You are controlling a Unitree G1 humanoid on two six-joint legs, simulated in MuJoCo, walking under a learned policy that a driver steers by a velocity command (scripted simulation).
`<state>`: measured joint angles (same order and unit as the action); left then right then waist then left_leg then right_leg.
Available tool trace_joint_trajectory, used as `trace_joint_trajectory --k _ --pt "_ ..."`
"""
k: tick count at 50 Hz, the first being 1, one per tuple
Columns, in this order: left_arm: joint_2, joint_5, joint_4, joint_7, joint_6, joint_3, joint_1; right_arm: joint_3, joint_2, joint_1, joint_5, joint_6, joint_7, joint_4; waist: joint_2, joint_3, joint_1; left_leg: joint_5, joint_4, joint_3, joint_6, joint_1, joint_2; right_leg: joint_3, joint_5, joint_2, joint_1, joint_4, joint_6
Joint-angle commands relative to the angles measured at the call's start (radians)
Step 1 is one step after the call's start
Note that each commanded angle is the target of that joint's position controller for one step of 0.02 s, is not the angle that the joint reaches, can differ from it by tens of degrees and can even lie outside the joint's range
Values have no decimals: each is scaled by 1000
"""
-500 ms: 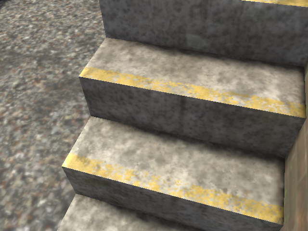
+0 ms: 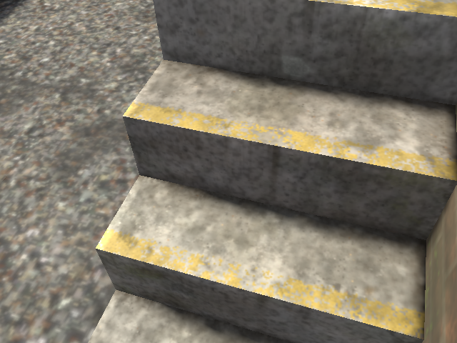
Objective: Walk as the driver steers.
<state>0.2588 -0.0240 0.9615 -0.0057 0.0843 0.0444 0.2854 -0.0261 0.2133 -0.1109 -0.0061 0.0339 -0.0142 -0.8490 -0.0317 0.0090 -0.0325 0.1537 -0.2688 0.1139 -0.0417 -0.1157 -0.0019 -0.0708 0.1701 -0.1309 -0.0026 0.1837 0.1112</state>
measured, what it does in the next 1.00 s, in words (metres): stands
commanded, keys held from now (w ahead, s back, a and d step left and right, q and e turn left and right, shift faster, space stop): no key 0.48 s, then w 0.52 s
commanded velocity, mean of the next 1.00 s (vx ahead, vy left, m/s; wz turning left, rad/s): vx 0.20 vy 0.00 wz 0.00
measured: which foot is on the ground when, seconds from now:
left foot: down 0.00-1.00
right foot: down 0.00-1.00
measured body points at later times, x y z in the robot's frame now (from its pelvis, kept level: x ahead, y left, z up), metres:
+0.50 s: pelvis -0.01 +0.01 +0.00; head +0.00 +0.00 +0.45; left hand -0.01 +0.27 -0.14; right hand +0.08 -0.24 -0.15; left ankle +0.00 +0.15 -0.75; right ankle -0.05 -0.18 -0.75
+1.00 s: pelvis +0.01 +0.00 +0.00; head +0.02 -0.01 +0.45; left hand +0.04 +0.26 -0.13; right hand +0.12 -0.23 -0.15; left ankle +0.00 +0.15 -0.75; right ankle -0.05 -0.18 -0.75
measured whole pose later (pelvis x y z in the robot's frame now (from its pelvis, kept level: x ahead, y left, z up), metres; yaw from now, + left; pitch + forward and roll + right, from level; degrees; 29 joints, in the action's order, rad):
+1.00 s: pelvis +0.01 +0.00 +0.00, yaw +0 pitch +1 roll +1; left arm 0.23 -0.02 0.95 0.02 0.08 0.04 0.34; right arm 0.00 0.21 -0.17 -0.02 0.05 -0.03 -0.90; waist -0.02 0.00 -0.01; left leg 0.17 -0.28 0.12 -0.04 -0.12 0.01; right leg -0.06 0.19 -0.14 0.00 0.19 0.12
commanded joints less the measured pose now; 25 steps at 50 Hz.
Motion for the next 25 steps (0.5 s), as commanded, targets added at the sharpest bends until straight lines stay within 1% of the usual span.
trace_joint_trajectory --k 1,10,23,24,25 --pt "130 0 -17 1 6 -30 65 42 124 -10 -2 0 -11 33 36 -4 10 -279 2 30 18 18 -59 27 -119 -16 -41 -15 6" --pt "133 3 -1 1 5 -40 105 51 126 -42 -6 10 -11 19 28 -7 7 -272 -10 35 23 12 -61 31 -113 -21 -60 0 9" --pt "125 1 10 10 -3 -51 150 62 112 -88 -10 19 -14 -13 19 13 4 -216 -6 37 30 -20 -53 33 -41 -21 -81 6 9" --pt "123 0 12 11 -6 -52 155 63 111 -96 -10 19 -14 -16 20 15 4 -204 -5 34 29 -21 -51 34 -32 -20 -83 5 9" --pt "116 -2 14 13 -8 -50 157 60 102 -101 -9 21 -16 -18 23 10 7 -153 4 29 30 -22 -44 32 21 -15 -85 -5 10"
